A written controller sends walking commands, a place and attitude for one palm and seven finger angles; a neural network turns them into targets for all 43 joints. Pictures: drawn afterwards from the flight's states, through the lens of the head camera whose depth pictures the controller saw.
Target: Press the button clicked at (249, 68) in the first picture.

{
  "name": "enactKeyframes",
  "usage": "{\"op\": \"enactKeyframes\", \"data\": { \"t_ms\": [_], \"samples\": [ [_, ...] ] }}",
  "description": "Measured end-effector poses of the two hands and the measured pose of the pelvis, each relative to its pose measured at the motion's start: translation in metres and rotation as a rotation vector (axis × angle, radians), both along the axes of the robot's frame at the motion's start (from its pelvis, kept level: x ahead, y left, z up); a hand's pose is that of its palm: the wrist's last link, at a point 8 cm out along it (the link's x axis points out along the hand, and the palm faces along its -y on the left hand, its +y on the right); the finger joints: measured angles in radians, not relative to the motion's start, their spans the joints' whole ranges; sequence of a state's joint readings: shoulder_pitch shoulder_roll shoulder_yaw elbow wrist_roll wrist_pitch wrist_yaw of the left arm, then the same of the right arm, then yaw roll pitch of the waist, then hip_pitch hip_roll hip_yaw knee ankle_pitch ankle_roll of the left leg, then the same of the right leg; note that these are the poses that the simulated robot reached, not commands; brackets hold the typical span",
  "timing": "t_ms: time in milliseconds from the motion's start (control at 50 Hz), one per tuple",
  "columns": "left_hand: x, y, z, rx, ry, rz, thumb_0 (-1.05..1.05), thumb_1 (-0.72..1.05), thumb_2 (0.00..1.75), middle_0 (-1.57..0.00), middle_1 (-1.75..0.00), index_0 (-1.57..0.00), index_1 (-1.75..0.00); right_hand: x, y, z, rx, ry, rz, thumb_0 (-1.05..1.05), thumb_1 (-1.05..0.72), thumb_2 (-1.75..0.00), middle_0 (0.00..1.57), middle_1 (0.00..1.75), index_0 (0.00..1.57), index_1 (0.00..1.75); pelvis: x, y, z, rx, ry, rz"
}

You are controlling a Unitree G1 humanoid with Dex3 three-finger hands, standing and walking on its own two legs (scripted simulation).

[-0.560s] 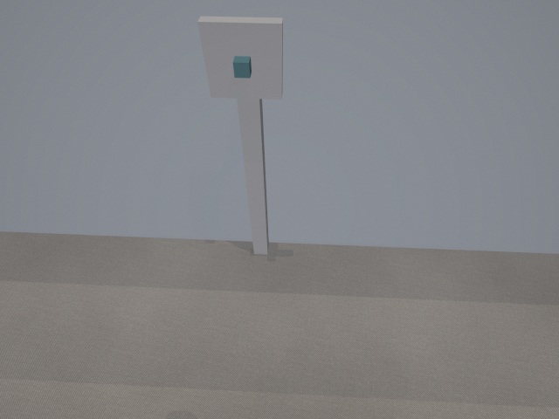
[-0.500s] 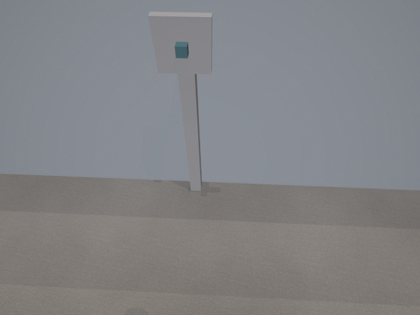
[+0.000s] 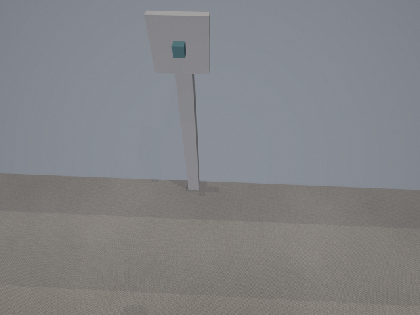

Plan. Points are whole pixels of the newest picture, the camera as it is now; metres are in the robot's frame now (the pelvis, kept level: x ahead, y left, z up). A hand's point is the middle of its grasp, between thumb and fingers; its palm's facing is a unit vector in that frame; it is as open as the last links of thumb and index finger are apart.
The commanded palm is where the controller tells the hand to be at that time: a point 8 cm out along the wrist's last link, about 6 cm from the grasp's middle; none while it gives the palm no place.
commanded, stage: look at it before walking up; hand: left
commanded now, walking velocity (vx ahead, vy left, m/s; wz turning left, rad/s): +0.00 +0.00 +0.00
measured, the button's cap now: (179, 49) +0.80 +0.14 +0.09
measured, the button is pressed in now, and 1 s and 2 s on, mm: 0 0 0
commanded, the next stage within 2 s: take the last steps up to it in 0.28 s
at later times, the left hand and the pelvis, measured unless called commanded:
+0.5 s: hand out of the picture +0.09 +0.24 -0.16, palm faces -0.01 -0.95 -0.32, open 7.4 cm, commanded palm none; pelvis +0.02 +0.00 +0.00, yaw +0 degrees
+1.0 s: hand out of the picture +0.02 +0.14 -0.19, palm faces +0.07 -0.99 -0.15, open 7.4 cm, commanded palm none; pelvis +0.13 -0.01 -0.02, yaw -1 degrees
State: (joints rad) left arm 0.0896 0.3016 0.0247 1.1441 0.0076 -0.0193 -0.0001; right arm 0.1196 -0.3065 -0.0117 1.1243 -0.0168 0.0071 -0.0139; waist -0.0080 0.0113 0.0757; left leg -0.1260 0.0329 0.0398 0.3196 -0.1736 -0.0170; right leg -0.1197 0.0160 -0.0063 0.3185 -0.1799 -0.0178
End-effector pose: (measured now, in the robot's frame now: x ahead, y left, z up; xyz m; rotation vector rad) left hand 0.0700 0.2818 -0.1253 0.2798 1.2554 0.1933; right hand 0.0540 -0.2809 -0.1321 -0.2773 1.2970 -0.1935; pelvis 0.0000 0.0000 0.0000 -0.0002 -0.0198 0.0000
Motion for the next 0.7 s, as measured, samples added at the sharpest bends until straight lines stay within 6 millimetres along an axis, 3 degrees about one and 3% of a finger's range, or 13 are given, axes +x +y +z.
{"op": "enactKeyframes", "data": {
  "t_ms": [460,700],
  "samples": [
    [0.019,0.003,0.003,0.015,-0.009,-0.009,0.01,0.91,0.89,-0.2,-0.3,-0.2,-0.29,0.019,-0.004,0.003,-0.01,-0.011,0.007,0.01,-0.9,-0.89,0.21,0.3,0.21,0.3,0.013,-0.001,0.001,0.001,0.009,-0.003],
    [-0.006,-0.042,-0.028,-0.098,0.136,0.034,0.0,0.91,0.89,-0.2,-0.3,-0.2,-0.29,-0.009,0.039,-0.027,0.112,0.112,-0.06,0.01,-0.91,-0.89,0.2,0.3,0.2,0.3,0.051,-0.007,-0.012,0.016,0.012,-0.024]
  ]
}}
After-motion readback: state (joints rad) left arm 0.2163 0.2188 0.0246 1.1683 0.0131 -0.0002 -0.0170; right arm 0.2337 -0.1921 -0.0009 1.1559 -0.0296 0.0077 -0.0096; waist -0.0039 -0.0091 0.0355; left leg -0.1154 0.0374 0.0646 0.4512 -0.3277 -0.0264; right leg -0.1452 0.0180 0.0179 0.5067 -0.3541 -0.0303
